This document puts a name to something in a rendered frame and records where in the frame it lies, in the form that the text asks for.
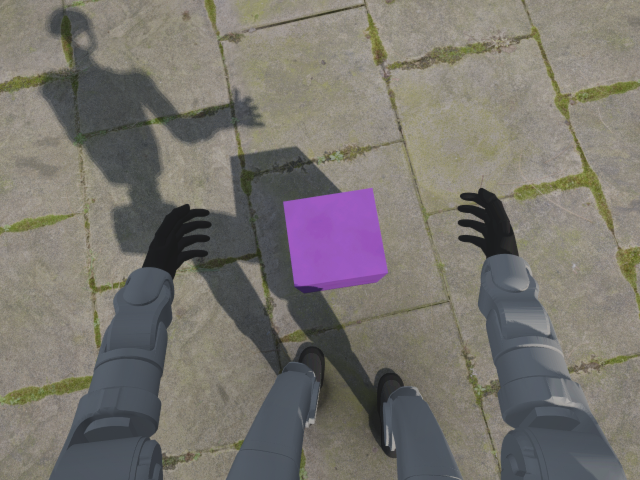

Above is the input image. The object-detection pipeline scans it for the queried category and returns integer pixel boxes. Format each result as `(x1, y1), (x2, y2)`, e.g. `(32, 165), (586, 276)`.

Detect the right robot thigh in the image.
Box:
(383, 396), (463, 480)

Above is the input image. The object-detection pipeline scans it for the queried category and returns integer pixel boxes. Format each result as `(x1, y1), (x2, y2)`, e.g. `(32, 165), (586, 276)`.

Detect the right robot forearm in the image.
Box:
(478, 254), (627, 480)

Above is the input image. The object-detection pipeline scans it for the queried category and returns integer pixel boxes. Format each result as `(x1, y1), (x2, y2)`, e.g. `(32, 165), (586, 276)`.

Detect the robot thigh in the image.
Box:
(383, 396), (463, 480)
(226, 371), (320, 480)

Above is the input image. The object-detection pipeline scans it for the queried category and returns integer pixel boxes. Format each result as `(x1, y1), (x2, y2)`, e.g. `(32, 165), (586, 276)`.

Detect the robot left upper arm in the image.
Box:
(53, 436), (163, 480)

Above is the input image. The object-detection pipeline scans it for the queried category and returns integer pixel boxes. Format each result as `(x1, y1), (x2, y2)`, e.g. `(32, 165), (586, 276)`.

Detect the robot right hand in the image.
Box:
(457, 188), (519, 259)

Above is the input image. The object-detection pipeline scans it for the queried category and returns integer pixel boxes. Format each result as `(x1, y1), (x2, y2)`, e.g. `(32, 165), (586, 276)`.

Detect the robot right upper arm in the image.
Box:
(501, 426), (625, 480)

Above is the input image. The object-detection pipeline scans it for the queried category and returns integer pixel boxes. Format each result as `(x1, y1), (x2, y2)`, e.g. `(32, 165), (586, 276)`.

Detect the robot left hand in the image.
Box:
(142, 204), (212, 279)

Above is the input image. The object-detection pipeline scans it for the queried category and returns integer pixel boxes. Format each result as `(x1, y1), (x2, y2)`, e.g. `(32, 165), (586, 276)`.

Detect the left robot thigh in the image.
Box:
(226, 371), (320, 480)

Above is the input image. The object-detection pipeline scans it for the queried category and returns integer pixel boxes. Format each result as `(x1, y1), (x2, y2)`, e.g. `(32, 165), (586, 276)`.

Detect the carton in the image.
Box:
(283, 188), (388, 293)

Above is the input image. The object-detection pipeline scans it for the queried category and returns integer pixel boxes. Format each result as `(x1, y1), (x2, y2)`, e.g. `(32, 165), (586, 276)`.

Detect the left robot forearm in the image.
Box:
(49, 267), (174, 480)

